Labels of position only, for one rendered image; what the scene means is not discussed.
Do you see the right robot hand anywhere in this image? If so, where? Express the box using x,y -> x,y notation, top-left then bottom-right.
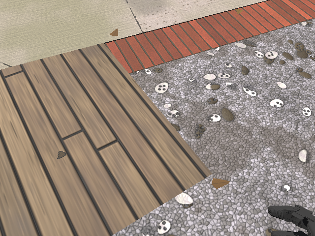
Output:
268,205 -> 315,236

